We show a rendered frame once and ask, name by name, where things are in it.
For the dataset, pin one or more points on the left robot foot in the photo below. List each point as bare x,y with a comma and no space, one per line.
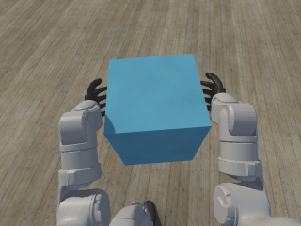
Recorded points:
151,208

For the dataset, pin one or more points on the right robot forearm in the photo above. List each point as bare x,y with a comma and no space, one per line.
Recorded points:
238,134

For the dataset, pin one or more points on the robot left thigh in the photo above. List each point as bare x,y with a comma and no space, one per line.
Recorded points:
132,215

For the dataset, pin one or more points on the robot left hand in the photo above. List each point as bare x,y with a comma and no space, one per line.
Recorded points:
92,93

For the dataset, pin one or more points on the robot right hand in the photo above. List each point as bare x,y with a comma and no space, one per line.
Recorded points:
216,87

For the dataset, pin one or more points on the robot right upper arm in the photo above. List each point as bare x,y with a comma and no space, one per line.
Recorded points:
245,204

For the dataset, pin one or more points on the robot left upper arm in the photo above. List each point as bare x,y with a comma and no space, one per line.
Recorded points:
87,207

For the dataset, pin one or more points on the carton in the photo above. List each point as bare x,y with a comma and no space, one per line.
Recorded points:
155,109

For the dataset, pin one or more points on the left robot forearm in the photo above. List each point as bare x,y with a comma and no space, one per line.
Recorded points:
78,145

